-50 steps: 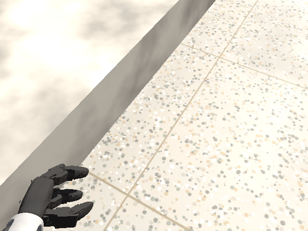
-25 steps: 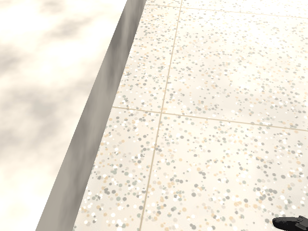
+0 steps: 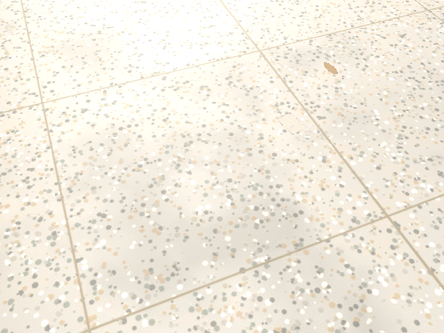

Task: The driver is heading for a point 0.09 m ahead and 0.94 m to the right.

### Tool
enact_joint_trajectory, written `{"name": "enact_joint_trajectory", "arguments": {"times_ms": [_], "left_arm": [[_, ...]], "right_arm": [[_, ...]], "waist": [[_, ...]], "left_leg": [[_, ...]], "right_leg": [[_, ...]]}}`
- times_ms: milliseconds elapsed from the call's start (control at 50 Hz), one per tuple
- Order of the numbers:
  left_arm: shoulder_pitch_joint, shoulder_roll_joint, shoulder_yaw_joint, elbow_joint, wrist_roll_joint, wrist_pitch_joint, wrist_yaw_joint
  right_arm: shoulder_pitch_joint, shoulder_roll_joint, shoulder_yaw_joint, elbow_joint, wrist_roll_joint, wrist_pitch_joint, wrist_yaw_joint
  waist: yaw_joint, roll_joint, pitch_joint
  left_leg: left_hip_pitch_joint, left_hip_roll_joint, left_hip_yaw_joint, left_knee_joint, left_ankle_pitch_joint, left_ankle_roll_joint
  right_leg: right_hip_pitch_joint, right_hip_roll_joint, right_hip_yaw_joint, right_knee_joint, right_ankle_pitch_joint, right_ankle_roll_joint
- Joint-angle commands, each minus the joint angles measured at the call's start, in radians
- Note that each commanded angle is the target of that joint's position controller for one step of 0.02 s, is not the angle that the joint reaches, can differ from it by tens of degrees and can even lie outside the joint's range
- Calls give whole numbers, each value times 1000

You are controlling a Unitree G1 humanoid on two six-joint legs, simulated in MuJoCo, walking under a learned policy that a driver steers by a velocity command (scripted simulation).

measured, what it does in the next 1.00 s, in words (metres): walks ahead, turning right: left foot, then right foot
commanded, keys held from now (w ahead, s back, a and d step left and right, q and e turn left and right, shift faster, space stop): w+shift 0.28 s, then w+e+shift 0.06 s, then e+shift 0.42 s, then w+e+shift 0.24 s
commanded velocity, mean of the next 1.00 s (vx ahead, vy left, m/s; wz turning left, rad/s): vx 0.65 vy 0.00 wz -0.59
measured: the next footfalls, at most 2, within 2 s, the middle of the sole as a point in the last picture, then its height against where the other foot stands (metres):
left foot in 0.28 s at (169, 321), level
right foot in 0.70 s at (237, 231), level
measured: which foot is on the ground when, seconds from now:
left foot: up 0.00-0.26, down 0.28-0.66, up 0.68-1.00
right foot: down 0.00-0.30, up 0.32-0.68, down 0.70-1.00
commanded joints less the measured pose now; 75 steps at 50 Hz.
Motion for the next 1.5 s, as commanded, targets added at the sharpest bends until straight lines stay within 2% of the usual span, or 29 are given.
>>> {"name": "enact_joint_trajectory", "arguments": {"times_ms": [20,140,220,260,280,300,320,340,380,460,540,640,680,700,720,740,760,780,840,920,1120,1160,1220,1240,1260,1280,1320,1340,1500], "left_arm": [[30,114,28,-36,-11,-65,12],[108,132,42,18,-46,-106,-24],[169,182,46,65,-24,-103,-11],[159,227,54,80,7,-86,4],[103,234,55,76,21,-73,11],[130,149,30,58,11,-77,7],[237,32,3,24,-46,-92,-8],[147,112,7,27,-27,-92,6],[22,105,3,14,-24,-81,5],[20,35,4,-9,-5,-12,-12],[-87,-15,-12,-78,-14,-6,-54],[23,43,21,-56,9,2,-59],[225,99,57,3,14,-3,-29],[167,163,76,4,-4,-6,-3],[105,253,89,-45,-18,2,-6],[111,282,104,-80,-45,7,-15],[23,245,105,-124,-31,21,1],[-12,160,83,-125,-28,31,8],[-21,130,72,-92,-26,24,0],[13,171,89,-80,-19,6,-17],[84,179,91,-89,-20,-12,-39],[48,185,92,-103,-17,-14,-45],[-49,181,85,-131,-16,-15,-45],[-45,150,74,-129,-19,-26,-44],[-25,66,48,-141,-29,-47,-37],[-43,57,29,-188,-52,-50,-31],[-117,153,42,-174,3,-21,-34],[-112,141,42,-167,13,-13,-51],[-300,74,5,-242,-2,14,-102]], "right_arm": [[63,-143,-30,-46,-18,22,16],[-213,-90,-10,-123,18,4,44],[-253,-138,-29,-128,12,0,33],[-42,-198,-59,-70,13,-1,13],[187,-230,-78,-1,13,2,-3],[340,-315,-105,29,-13,3,-25],[330,-367,-122,37,-20,2,-10],[201,-274,-107,8,-17,4,8],[78,-153,-77,15,-22,-14,7],[86,-109,-52,84,12,-52,13],[-41,-125,-54,70,37,-56,4],[-40,-207,-86,48,63,-34,-24],[-64,-218,-96,24,61,-1,-25],[-14,-156,-87,27,41,18,-16],[116,-109,-79,-7,26,44,-20],[176,-110,-67,-28,17,54,-23],[171,-112,-57,-31,19,58,-32],[61,-153,-60,-33,-3,59,-33],[-70,-172,-65,-72,-19,88,-24],[-134,-131,-53,-91,-18,78,-15],[-363,-147,-47,-177,8,36,-14],[-360,-153,-46,-187,23,29,-15],[-193,-196,-64,-149,41,15,-29],[-93,-247,-82,-127,30,5,-40],[38,-310,-97,-120,0,-6,-51],[72,-370,-110,-118,-17,1,-57],[-11,-249,-91,-128,-2,8,-44],[-5,-223,-80,-120,-3,9,-38],[157,-140,-61,5,9,-40,4]], "waist": [[-28,69,-8],[57,0,38],[71,-23,7],[-43,-79,-130],[-171,-74,-218],[-209,28,-317],[-97,421,-495],[-92,202,-382],[-48,-55,-111],[47,25,-7],[85,126,-4],[139,83,-114],[224,42,-201],[157,-135,-132],[48,-196,-175],[48,-139,-369],[40,-94,-389],[45,48,-289],[26,15,-149],[50,9,-123],[141,-98,-45],[129,-107,-46],[15,-57,-76],[-37,18,-111],[-84,184,-217],[-73,287,-285],[-42,65,-129],[-28,34,-95],[-28,82,48]], "left_leg": [[-177,65,-5,-178,-35,-21],[-21,-4,102,-697,543,29],[-1,-100,147,-817,457,89],[193,-178,148,-790,257,112],[420,-166,140,-797,195,126],[702,4,-57,-764,-75,160],[892,287,-694,-995,-358,277],[798,257,-744,-1094,-417,253],[473,232,-404,-1092,70,227],[275,180,-18,-1107,806,164],[185,41,271,-1113,854,94],[284,91,299,-828,984,46],[250,84,279,-425,789,11],[96,-58,293,-123,-27,-27],[-115,-183,207,204,-385,-77],[-156,-145,17,223,-319,-84],[-217,-132,-24,208,-258,-78],[-233,-82,-54,70,-181,-68],[-110,-58,-51,-228,-108,-51],[-108,-67,-56,-393,9,-63],[-143,-130,-70,-724,156,-79],[-28,-154,-68,-799,161,-74],[386,-147,-55,-940,191,-47],[583,-82,-98,-958,132,-26],[747,133,-295,-1002,-115,18],[798,318,-698,-1130,-457,97],[605,257,-541,-1111,-367,82],[551,200,-396,-1121,-234,57],[419,75,100,-1220,395,-2]], "right_leg": [[61,-325,435,-413,170,-146],[33,-239,218,-565,417,-80],[329,-303,186,-466,866,-35],[412,-329,175,-167,1199,-1],[314,-306,141,112,1151,15],[39,-234,116,499,867,31],[-261,-39,134,902,-92,79],[-383,-113,192,944,-52,44],[-367,-215,154,841,39,60],[-298,-241,113,663,-44,106],[-154,-208,-18,180,303,108],[79,-112,-99,39,358,51],[262,-94,-33,-45,334,1],[300,-199,134,-88,731,-35],[391,-417,539,0,1482,-190],[481,-500,690,-93,1435,-288],[454,-515,782,-205,881,-321],[326,-433,747,-291,360,-254],[92,-282,634,-419,-176,-125],[77,-231,628,-432,-212,-99],[143,-202,714,-365,-150,-76],[86,-196,734,-345,-135,-64],[-144,-155,700,-227,-146,5],[-276,-95,621,-67,-196,44],[-357,-2,424,250,-314,79],[-537,9,304,421,-275,88],[-577,-135,234,581,-50,99],[-564,-163,214,591,-2,110],[-605,-250,68,621,237,113]]}}
Keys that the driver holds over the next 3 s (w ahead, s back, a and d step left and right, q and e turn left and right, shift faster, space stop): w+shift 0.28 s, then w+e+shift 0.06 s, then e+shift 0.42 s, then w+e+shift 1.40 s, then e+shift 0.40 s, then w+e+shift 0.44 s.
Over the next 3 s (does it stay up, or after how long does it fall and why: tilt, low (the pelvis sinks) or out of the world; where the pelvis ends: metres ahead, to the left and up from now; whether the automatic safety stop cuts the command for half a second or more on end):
stays up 1.03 -1.18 0.01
